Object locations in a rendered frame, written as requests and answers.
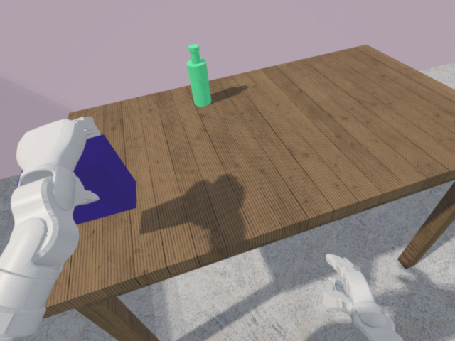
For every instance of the robot right forearm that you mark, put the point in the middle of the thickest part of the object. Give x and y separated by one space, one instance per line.
370 323

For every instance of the robot right hand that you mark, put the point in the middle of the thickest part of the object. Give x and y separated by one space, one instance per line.
341 296

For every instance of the table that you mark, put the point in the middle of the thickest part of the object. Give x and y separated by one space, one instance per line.
279 151

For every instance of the sponge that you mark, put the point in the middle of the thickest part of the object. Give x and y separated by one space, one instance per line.
101 171

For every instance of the robot left forearm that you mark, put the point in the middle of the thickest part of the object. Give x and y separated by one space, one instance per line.
44 237

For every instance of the robot left hand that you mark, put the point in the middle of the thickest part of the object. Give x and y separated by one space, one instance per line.
59 143

